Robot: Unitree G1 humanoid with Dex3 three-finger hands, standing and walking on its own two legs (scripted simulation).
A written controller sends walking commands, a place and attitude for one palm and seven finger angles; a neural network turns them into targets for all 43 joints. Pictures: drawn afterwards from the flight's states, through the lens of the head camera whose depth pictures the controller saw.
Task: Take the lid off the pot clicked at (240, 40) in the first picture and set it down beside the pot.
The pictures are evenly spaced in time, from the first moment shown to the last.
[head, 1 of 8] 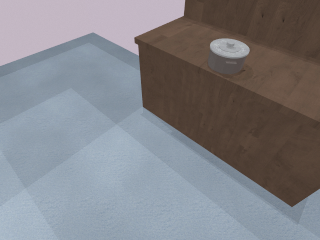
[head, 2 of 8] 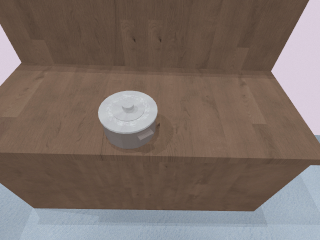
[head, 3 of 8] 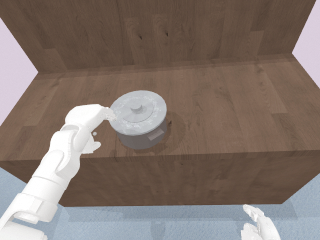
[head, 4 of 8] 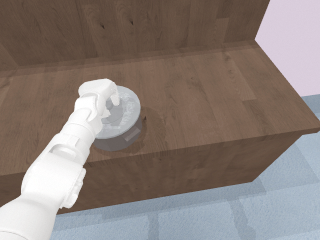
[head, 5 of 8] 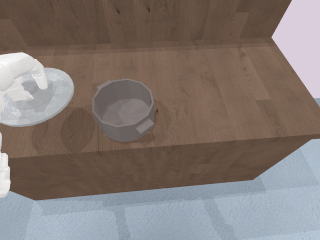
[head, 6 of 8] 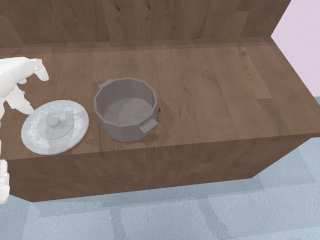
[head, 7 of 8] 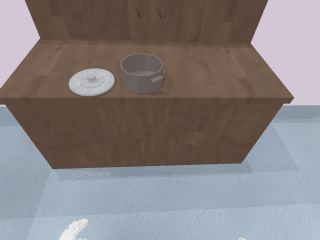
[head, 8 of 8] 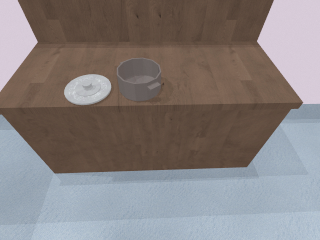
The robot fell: no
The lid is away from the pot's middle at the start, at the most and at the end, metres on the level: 0.00 0.24 0.23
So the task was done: yes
